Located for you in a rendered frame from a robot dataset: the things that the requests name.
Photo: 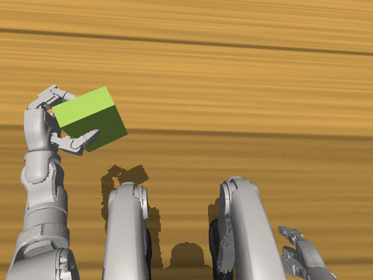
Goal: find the left robot hand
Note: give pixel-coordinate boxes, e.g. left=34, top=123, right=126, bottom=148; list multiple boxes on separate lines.
left=23, top=85, right=101, bottom=156

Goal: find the carton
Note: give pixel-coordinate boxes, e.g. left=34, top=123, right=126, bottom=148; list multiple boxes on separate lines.
left=52, top=86, right=128, bottom=152

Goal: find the left robot arm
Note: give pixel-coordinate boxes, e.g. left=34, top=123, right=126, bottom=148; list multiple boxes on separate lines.
left=5, top=149, right=80, bottom=280

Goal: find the right robot foot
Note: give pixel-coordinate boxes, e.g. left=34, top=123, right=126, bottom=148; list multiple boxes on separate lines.
left=209, top=219, right=233, bottom=280

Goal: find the right robot hand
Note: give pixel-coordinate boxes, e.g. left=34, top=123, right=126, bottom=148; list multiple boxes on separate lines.
left=278, top=226, right=326, bottom=280

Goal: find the right robot arm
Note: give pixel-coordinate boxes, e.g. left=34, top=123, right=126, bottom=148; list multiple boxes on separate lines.
left=306, top=267, right=338, bottom=280

